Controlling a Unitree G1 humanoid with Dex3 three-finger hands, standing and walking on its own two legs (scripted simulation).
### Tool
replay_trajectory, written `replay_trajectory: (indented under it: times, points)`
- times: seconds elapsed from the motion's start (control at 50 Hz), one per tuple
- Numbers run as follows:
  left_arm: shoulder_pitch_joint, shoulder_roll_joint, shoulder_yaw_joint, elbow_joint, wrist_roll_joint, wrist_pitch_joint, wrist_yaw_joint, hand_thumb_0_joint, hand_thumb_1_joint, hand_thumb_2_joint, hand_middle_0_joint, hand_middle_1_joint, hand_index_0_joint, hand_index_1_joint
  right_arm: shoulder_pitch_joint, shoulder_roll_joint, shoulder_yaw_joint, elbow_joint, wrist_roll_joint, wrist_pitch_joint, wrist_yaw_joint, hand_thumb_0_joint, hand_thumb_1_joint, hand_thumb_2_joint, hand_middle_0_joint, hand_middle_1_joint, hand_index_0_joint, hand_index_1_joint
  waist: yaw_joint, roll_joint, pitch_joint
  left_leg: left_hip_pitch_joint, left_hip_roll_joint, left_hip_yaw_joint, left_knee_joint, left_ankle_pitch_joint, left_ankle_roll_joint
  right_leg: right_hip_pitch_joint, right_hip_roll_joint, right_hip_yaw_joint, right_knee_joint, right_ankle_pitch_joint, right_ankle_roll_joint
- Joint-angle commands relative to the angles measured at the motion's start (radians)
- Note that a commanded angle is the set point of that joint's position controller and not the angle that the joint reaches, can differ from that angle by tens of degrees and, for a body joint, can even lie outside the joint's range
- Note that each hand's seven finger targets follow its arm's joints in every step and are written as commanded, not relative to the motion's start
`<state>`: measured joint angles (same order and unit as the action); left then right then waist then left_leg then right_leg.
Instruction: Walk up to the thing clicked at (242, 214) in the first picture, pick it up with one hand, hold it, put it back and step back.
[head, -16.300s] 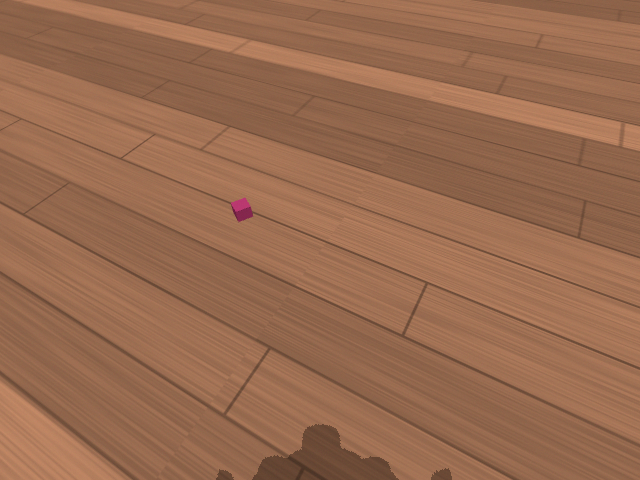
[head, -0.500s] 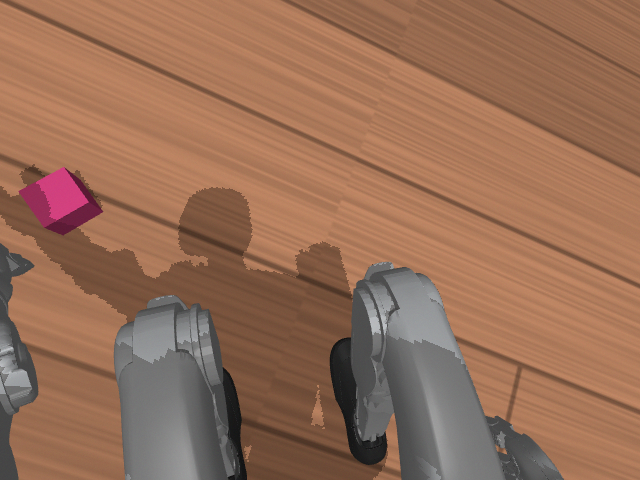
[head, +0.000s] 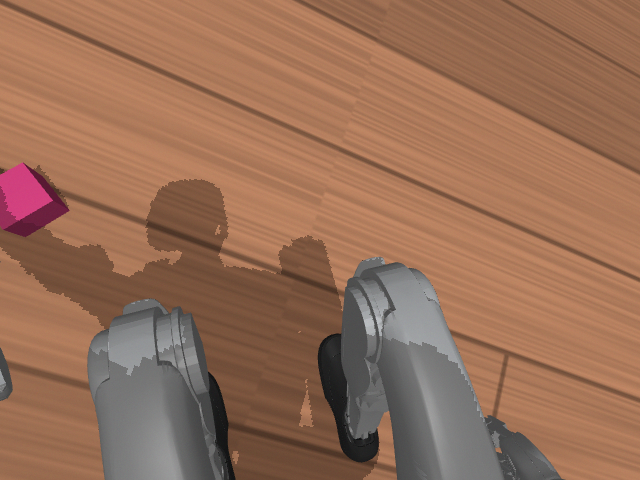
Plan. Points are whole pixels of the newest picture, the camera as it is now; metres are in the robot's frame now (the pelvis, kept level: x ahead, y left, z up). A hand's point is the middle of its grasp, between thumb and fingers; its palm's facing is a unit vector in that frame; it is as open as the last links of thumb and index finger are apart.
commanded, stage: rise first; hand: left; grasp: from above
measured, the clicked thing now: (24, 201) +0.47 +0.36 -0.29
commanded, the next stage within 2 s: none
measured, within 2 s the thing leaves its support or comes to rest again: neither
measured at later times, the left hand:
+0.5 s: hand out of the picture +0.43 +0.40 -0.18, palm faces -0.33 -0.27 -0.90, open 13.3 cm
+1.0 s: hand out of the picture +0.43 +0.40 -0.17, palm faces -0.33 -0.26 -0.91, open 13.4 cm
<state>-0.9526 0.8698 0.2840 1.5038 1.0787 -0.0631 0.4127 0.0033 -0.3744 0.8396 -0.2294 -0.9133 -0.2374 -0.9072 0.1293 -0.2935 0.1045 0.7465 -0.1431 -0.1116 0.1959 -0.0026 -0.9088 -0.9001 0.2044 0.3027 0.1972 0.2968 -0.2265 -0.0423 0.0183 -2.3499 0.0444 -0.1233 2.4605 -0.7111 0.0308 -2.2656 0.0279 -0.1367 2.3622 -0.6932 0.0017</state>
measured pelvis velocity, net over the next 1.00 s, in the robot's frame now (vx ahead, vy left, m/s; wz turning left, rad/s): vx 0.00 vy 0.00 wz -0.01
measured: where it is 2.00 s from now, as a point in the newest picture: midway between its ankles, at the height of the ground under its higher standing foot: (284, 438)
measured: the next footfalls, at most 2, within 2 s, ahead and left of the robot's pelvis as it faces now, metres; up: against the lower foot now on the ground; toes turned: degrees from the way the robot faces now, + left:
none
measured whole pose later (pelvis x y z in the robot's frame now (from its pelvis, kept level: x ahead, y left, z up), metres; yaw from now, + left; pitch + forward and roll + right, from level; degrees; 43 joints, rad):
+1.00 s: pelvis +0.00 +0.00 +0.00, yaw -1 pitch +33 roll -10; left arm -0.97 0.93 0.28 1.49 1.08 -0.07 0.37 0.00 -0.40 0.86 -0.24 -0.90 -0.23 -0.90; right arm 0.13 -0.31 0.13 0.71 -0.14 -0.11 0.24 0.00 -0.92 -0.90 0.20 0.30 0.20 0.30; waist -0.23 -0.04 0.02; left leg -2.35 0.04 -0.14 2.46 -0.70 0.03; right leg -2.25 0.03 -0.15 2.35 -0.68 0.01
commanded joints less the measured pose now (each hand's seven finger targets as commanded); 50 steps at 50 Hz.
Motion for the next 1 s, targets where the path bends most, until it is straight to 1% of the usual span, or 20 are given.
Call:
replay_trajectory:
  times: [0.0, 0.1, 0.16, 0.18, 0.28, 0.34, 0.38, 0.4, 0.42, 0.48, 0.52, 0.54, 0.56, 0.58, 0.62, 0.74, 0.84, 0.88, 0.94, 0.98]
  points:
    - [-0.239, 0.319, 0.012, -0.132, -0.003, -0.003, 0.033, 0.0, -0.402, 0.85, -0.225, -0.896, -0.224, -0.895, 0.221, -0.262, -0.07, 0.004, 0.001, -0.003, 0.002, 0.0, -0.905, -0.902, 0.199, 0.3, 0.2, 0.3, 0.009, 0.351, -0.689, 0.524, -0.01, 0.042, -0.244, 0.249, -0.003, 0.347, 0.038, -0.046, -0.207, 0.262, -0.035]
    - [-0.257, 0.339, 0.014, -0.115, -0.002, -0.006, 0.031, 0.0, -0.407, 0.859, -0.222, -0.888, -0.218, -0.89, 0.221, -0.267, -0.062, 0.002, -0.001, -0.007, 0.007, 0.0, -0.904, -0.902, 0.2, 0.3, 0.2, 0.3, 0.001, 0.343, -0.666, 0.504, -0.01, 0.041, -0.237, 0.237, 0.0, 0.35, 0.04, -0.048, -0.209, 0.252, -0.034]
    - [-0.265, 0.368, 0.031, -0.117, -0.005, -0.006, 0.033, 0.0, -0.415, 0.863, -0.222, -0.885, -0.216, -0.889, 0.219, -0.276, -0.058, -0.001, -0.003, -0.009, 0.01, 0.0, -0.907, -0.903, 0.199, 0.3, 0.2, 0.3, 0.004, 0.356, -0.682, 0.523, -0.008, 0.032, -0.24, 0.25, -0.003, 0.351, 0.04, -0.054, -0.2, 0.261, -0.035]
    - [-0.265, 0.355, 0.024, -0.122, -0.006, -0.006, 0.034, 0.0, -0.412, 0.861, -0.222, -0.883, -0.216, -0.887, 0.217, -0.274, -0.056, 0.0, -0.003, -0.01, 0.009, 0.0, -0.905, -0.902, 0.199, 0.3, 0.2, 0.3, 0.003, 0.369, -0.684, 0.542, -0.006, 0.028, -0.242, 0.254, -0.006, 0.339, 0.039, -0.057, -0.194, 0.263, -0.036]
    - [-0.28, 0.387, 0.029, -0.094, 0.005, -0.006, 0.034, 0.0, -0.407, 0.858, -0.227, -0.878, -0.22, -0.883, 0.213, -0.286, -0.049, -0.003, -0.005, -0.011, 0.014, 0.0, -0.905, -0.903, 0.199, 0.3, 0.2, 0.3, -0.006, 0.394, -0.659, 0.535, -0.005, 0.018, -0.248, 0.239, -0.01, 0.311, 0.041, -0.065, -0.184, 0.248, -0.039]
    - [-0.286, 0.386, 0.015, -0.081, 0.01, -0.009, 0.028, 0.0, -0.41, 0.856, -0.226, -0.892, -0.221, -0.895, 0.21, -0.287, -0.044, -0.007, -0.005, -0.013, 0.014, 0.0, -0.907, -0.904, 0.199, 0.3, 0.2, 0.3, -0.015, 0.383, -0.641, 0.522, -0.007, 0.021, -0.241, 0.22, -0.005, 0.308, 0.044, -0.064, -0.19, 0.236, -0.038]
    - [-0.284, 0.407, 0.034, -0.082, 0.007, -0.011, 0.031, 0.0, -0.398, 0.847, -0.234, -0.88, -0.23, -0.883, 0.212, -0.289, -0.038, -0.007, -0.011, -0.013, 0.015, 0.0, -0.906, -0.903, 0.199, 0.3, 0.199, 0.3, -0.012, 0.361, -0.64, 0.492, -0.008, 0.029, -0.235, 0.211, -0.001, 0.338, 0.044, -0.062, -0.201, 0.234, -0.034]
    - [-0.271, 0.406, 0.024, -0.066, 0.006, -0.012, 0.028, 0.0, -0.388, 0.835, -0.238, -0.884, -0.237, -0.883, 0.204, -0.284, -0.039, -0.008, -0.007, -0.013, 0.014, 0.0, -0.907, -0.903, 0.199, 0.3, 0.199, 0.3, -0.003, 0.366, -0.635, 0.48, -0.007, 0.033, -0.231, 0.207, 0.0, 0.336, 0.046, -0.059, -0.202, 0.23, -0.034]
    - [-0.281, 0.41, 0.028, -0.084, 0.002, -0.016, 0.027, 0.0, -0.4, 0.85, -0.232, -0.881, -0.227, -0.883, 0.205, -0.288, -0.036, -0.011, -0.011, -0.016, 0.014, 0.0, -0.905, -0.903, 0.199, 0.3, 0.2, 0.3, -0.013, 0.363, -0.641, 0.498, -0.007, 0.031, -0.227, 0.215, 0.0, 0.339, 0.044, -0.061, -0.203, 0.237, -0.032]
    - [-0.281, 0.416, 0.024, -0.09, 0.01, -0.018, 0.022, 0.0, -0.39, 0.838, -0.235, -0.894, -0.235, -0.892, 0.212, -0.287, -0.03, -0.008, -0.015, -0.018, 0.016, 0.0, -0.907, -0.903, 0.199, 0.3, 0.2, 0.3, -0.019, 0.38, -0.648, 0.503, -0.007, 0.029, -0.226, 0.24, -0.001, 0.359, 0.045, -0.062, -0.201, 0.261, -0.03]
    - [-0.266, 0.424, 0.03, -0.094, 0.005, -0.018, 0.019, 0.0, -0.387, 0.834, -0.244, -0.883, -0.242, -0.883, 0.214, -0.286, -0.033, -0.008, -0.012, -0.017, 0.019, 0.0, -0.909, -0.904, 0.199, 0.3, 0.2, 0.3, -0.006, 0.373, -0.672, 0.507, -0.006, 0.027, -0.225, 0.247, -0.001, 0.366, 0.047, -0.063, -0.2, 0.265, -0.03]
    - [-0.275, 0.419, 0.029, -0.108, 0.001, -0.019, 0.017, 0.0, -0.384, 0.83, -0.24, -0.892, -0.241, -0.889, 0.217, -0.289, -0.035, -0.009, -0.014, -0.018, 0.02, 0.0, -0.909, -0.904, 0.199, 0.3, 0.2, 0.3, -0.015, 0.375, -0.67, 0.52, -0.005, 0.025, -0.226, 0.245, -0.001, 0.361, 0.045, -0.064, -0.203, 0.262, -0.029]
    - [-0.273, 0.421, 0.028, -0.117, -0.004, -0.018, 0.017, 0.0, -0.399, 0.841, -0.228, -0.899, -0.228, -0.898, 0.213, -0.288, -0.035, -0.008, -0.012, -0.017, 0.02, 0.0, -0.909, -0.904, 0.199, 0.3, 0.2, 0.3, -0.003, 0.387, -0.668, 0.51, -0.005, 0.025, -0.235, 0.236, -0.003, 0.358, 0.046, -0.065, -0.202, 0.254, -0.032]
    - [-0.252, 0.417, 0.029, -0.106, 0.002, -0.016, 0.014, 0.0, -0.403, 0.842, -0.227, -0.904, -0.227, -0.902, 0.216, -0.289, -0.039, -0.008, -0.013, -0.018, 0.022, 0.0, -0.911, -0.905, 0.199, 0.3, 0.199, 0.3, -0.007, 0.383, -0.661, 0.511, -0.005, 0.026, -0.233, 0.237, -0.003, 0.359, 0.046, -0.065, -0.204, 0.255, -0.031]
    - [-0.25, 0.417, 0.034, -0.132, -0.002, -0.013, 0.012, 0.0, -0.412, 0.852, -0.228, -0.893, -0.223, -0.897, 0.214, -0.289, -0.043, -0.009, -0.008, -0.015, 0.022, 0.0, -0.911, -0.905, 0.199, 0.3, 0.199, 0.3, 0.006, 0.408, -0.678, 0.543, -0.003, 0.018, -0.245, 0.242, -0.009, 0.338, 0.044, -0.067, -0.195, 0.253, -0.035]
    - [-0.253, 0.385, 0.022, -0.182, -0.005, -0.008, 0.001, 0.0, -0.403, 0.841, -0.224, -0.905, -0.224, -0.903, 0.226, -0.291, -0.053, -0.011, -0.002, -0.004, 0.03, 0.0, -0.91, -0.905, 0.199, 0.3, 0.199, 0.3, -0.001, 0.44, -0.7, 0.601, -0.002, 0.003, -0.259, 0.308, -0.016, 0.315, 0.039, -0.071, -0.185, 0.295, -0.037]
    - [-0.244, 0.36, 0.011, -0.155, -0.003, -0.003, -0.008, 0.0, -0.421, 0.859, -0.216, -0.908, -0.213, -0.909, 0.233, -0.29, -0.057, -0.011, 0.004, 0.0, 0.036, 0.0, -0.909, -0.904, 0.199, 0.3, 0.2, 0.3, -0.007, 0.403, -0.657, 0.56, -0.008, 0.013, -0.264, 0.272, -0.011, 0.31, 0.039, -0.063, -0.198, 0.274, -0.037]
    - [-0.244, 0.371, 0.01, -0.158, -0.001, -0.005, -0.012, 0.0, -0.424, 0.863, -0.231, -0.891, -0.222, -0.899, 0.228, -0.292, -0.06, -0.017, 0.007, 0.0, 0.039, 0.0, -0.912, -0.906, 0.199, 0.3, 0.199, 0.3, 0.003, 0.402, -0.658, 0.56, -0.007, 0.015, -0.269, 0.254, -0.01, 0.304, 0.039, -0.06, -0.203, 0.26, -0.038]
    - [-0.261, 0.364, 0.005, -0.151, -0.004, -0.011, -0.014, 0.0, -0.412, 0.854, -0.227, -0.908, -0.224, -0.909, 0.222, -0.288, -0.053, -0.023, 0.005, 0.002, 0.036, 0.0, -0.91, -0.905, 0.199, 0.3, 0.199, 0.3, -0.009, 0.381, -0.65, 0.514, -0.013, 0.025, -0.264, 0.217, -0.005, 0.325, 0.04, -0.059, -0.214, 0.238, -0.035]
    - [-0.259, 0.375, 0.007, -0.143, 0.001, -0.015, -0.017, 0.0, -0.412, 0.853, -0.22, -0.92, -0.22, -0.918, 0.217, -0.286, -0.052, -0.026, 0.007, 0.002, 0.035, 0.0, -0.909, -0.905, 0.199, 0.3, 0.2, 0.3, -0.004, 0.369, -0.645, 0.498, -0.016, 0.028, -0.269, 0.192, -0.003, 0.327, 0.041, -0.057, -0.217, 0.214, -0.036]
